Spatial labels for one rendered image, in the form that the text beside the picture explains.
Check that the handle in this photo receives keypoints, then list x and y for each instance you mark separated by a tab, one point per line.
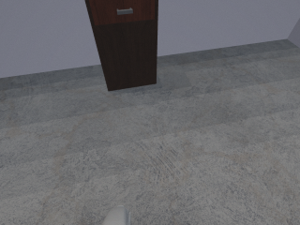
124	11

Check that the cabinet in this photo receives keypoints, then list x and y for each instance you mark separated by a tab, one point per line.
128	51

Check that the drawer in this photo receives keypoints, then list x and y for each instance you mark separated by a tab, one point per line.
105	11

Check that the robot left thigh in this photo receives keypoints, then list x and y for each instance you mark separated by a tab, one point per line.
117	216

